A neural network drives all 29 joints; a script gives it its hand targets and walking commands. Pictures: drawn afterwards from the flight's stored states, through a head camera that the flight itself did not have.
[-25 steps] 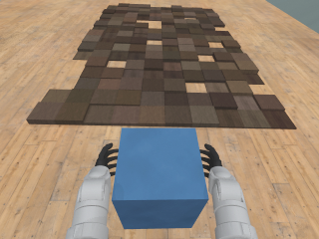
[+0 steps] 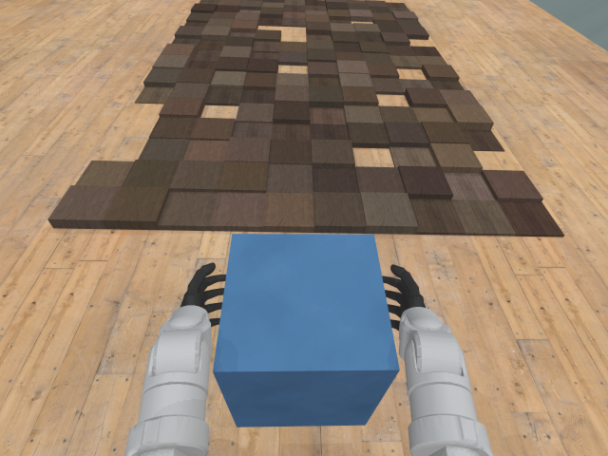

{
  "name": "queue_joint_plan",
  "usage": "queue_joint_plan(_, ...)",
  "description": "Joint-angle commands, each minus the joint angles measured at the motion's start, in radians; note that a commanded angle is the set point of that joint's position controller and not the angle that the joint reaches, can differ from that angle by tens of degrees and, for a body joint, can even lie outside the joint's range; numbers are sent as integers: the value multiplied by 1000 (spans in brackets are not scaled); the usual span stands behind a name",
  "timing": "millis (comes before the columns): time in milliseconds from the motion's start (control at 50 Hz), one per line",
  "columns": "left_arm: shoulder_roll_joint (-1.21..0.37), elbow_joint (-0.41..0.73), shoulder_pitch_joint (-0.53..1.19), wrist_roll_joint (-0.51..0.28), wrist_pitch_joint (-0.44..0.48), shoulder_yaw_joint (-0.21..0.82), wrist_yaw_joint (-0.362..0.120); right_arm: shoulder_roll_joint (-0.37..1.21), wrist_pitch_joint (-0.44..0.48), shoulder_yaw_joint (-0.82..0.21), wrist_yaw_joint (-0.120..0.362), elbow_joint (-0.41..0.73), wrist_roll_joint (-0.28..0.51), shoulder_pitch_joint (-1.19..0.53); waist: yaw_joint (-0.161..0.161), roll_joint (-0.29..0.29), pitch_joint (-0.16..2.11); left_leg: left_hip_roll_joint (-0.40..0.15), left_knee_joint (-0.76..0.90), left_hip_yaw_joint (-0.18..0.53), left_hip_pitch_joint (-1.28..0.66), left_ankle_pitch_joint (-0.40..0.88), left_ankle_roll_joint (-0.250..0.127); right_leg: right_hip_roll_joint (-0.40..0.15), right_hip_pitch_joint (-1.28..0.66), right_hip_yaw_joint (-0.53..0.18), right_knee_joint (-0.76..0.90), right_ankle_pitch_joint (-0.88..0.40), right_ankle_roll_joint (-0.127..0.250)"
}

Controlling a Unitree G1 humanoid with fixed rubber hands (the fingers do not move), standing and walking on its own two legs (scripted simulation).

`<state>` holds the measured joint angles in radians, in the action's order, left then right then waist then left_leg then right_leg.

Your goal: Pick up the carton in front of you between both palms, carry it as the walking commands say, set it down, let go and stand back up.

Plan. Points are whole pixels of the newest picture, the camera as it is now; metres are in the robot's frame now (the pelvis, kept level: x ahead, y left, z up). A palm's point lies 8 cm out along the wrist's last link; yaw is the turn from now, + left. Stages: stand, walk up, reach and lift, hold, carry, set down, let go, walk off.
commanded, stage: reach and lift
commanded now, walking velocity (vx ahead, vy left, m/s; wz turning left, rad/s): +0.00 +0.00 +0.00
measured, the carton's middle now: (302, 334) +0.31 +0.00 -0.05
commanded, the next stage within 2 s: hold in 0.46 s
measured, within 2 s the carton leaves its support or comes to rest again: neither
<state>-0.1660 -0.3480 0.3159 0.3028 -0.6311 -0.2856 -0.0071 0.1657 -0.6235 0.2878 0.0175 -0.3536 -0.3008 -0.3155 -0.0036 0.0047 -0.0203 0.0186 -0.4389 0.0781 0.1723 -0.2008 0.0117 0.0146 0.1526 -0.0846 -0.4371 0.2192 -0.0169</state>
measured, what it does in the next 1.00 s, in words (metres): stands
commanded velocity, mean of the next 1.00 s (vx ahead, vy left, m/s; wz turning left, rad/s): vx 0.00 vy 0.00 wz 0.00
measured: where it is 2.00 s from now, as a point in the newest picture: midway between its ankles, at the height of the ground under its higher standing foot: outside the picture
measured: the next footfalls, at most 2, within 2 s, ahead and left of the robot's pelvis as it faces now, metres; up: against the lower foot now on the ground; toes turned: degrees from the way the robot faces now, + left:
none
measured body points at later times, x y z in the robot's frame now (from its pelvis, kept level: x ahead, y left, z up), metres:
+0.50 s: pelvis +0.01 +0.00 +0.00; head -0.02 +0.00 +0.45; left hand +0.31 +0.15 +0.03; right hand +0.31 -0.15 +0.03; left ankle +0.03 +0.13 -0.74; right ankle +0.02 -0.13 -0.74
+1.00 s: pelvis +0.00 +0.00 +0.00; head -0.04 +0.00 +0.45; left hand +0.30 +0.15 +0.04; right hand +0.30 -0.15 +0.04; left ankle +0.03 +0.13 -0.74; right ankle +0.02 -0.13 -0.74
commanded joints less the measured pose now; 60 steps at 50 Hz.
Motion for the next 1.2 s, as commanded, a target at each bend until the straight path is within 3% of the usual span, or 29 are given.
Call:
queue_joint_plan(0,-964,29,486,-247,25,569,-240,932,26,-556,243,29,238,-496,0,-13,307,76,67,-14,-142,176,1,87,-58,28,74,-161,13)
queue_joint_plan(200,-946,107,414,-272,3,605,-232,926,1,-594,231,105,261,-421,1,-6,301,82,81,-8,-181,264,3,88,-104,18,93,-253,7)
queue_joint_plan(440,-921,150,418,-282,-21,618,-232,924,-27,-614,221,146,274,-418,2,1,276,85,93,-10,-177,228,-3,83,-118,14,106,-238,2)
queue_joint_plan(560,-904,254,374,-318,-70,680,-220,905,-76,-676,210,249,312,-375,1,-2,304,84,113,-4,-217,291,3,80,-166,9,122,-309,-3)
queue_joint_plan(700,-877,196,415,-282,-98,613,-225,872,-101,-609,217,193,278,-416,1,-2,163,75,135,-17,-162,78,-5,77,-93,22,145,-82,10)
queue_joint_plan(940,-919,164,502,-290,-87,623,-233,898,-85,-614,231,161,279,-509,1,-8,221,72,115,-19,-167,50,-2,77,-85,27,124,-46,15)
queue_joint_plan(1180,-915,185,449,-290,-93,624,-228,893,-92,-616,227,184,281,-461,2,-7,238,75,117,-16,-194,151,4,81,-115,26,127,-146,10)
